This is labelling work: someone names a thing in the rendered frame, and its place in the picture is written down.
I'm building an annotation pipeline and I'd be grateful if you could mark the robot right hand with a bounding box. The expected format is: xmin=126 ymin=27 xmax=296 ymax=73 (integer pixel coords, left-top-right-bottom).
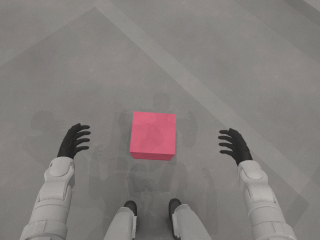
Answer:
xmin=218 ymin=128 xmax=253 ymax=166

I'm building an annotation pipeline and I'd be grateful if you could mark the robot left hand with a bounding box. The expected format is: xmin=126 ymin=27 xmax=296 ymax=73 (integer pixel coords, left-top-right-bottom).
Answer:
xmin=57 ymin=123 xmax=91 ymax=160

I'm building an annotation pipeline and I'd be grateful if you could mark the right robot foot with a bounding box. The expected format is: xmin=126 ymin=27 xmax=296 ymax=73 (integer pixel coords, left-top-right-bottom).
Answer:
xmin=168 ymin=198 xmax=181 ymax=240

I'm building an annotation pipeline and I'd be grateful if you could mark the robot right shin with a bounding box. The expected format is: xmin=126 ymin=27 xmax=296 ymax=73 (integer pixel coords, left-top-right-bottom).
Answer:
xmin=175 ymin=204 xmax=191 ymax=212

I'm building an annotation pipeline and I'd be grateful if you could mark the carton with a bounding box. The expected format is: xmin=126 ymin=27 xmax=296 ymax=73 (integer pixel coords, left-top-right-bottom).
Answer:
xmin=129 ymin=111 xmax=176 ymax=161

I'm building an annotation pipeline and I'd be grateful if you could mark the right robot forearm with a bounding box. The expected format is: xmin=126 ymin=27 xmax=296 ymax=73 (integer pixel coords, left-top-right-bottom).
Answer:
xmin=237 ymin=160 xmax=297 ymax=240

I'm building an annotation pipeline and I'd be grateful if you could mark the left robot forearm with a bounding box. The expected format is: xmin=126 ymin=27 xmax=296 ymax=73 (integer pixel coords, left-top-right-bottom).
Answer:
xmin=19 ymin=156 xmax=75 ymax=240

